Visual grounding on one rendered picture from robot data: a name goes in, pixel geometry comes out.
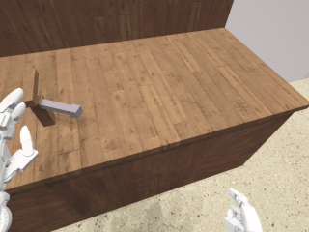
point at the right robot hand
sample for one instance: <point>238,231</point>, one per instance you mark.
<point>244,219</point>

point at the robot left forearm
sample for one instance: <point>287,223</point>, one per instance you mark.
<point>5,213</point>

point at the tap lever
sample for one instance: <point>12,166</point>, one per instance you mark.
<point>74,110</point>

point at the left robot hand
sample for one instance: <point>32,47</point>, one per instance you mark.
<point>11,110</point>

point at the counter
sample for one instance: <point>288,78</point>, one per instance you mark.
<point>169,97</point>

